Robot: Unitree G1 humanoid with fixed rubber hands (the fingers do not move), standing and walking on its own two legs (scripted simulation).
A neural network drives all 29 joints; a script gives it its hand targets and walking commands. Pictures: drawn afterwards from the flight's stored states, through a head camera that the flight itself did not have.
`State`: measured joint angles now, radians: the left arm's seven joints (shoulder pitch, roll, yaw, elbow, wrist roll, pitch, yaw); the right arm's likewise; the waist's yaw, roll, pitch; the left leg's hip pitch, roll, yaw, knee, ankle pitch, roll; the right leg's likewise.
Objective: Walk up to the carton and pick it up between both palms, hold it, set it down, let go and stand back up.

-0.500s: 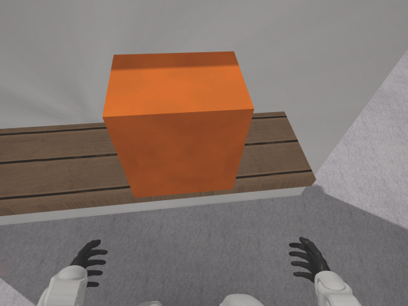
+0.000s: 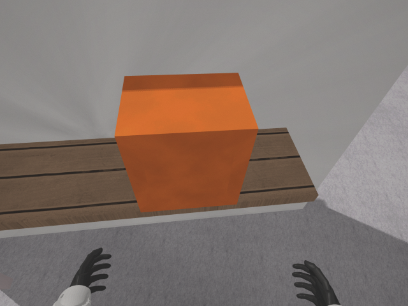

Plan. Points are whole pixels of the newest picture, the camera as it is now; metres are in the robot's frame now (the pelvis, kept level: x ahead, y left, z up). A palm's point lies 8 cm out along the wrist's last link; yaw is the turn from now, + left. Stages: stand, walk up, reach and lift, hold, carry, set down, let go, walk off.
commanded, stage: reach and lift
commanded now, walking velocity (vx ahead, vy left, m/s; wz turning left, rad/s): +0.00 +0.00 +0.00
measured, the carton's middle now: (186, 146) +0.45 +0.03 +0.03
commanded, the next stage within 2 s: none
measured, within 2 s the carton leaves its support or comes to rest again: neither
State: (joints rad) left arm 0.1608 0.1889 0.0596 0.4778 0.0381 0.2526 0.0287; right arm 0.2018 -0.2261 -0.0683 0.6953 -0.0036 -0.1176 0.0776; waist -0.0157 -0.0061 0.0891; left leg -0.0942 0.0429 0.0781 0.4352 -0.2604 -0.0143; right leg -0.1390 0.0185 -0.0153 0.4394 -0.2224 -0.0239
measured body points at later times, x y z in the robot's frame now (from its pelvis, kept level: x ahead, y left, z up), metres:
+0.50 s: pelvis +0.01 +0.01 +0.00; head +0.01 +0.01 +0.45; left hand +0.20 +0.24 -0.05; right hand +0.19 -0.24 -0.06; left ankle -0.01 +0.12 -0.74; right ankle +0.01 -0.10 -0.74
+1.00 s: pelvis +0.01 +0.00 +0.00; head +0.00 +0.00 +0.45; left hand +0.25 +0.23 -0.01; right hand +0.27 -0.23 -0.02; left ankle -0.01 +0.12 -0.74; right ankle +0.02 -0.10 -0.74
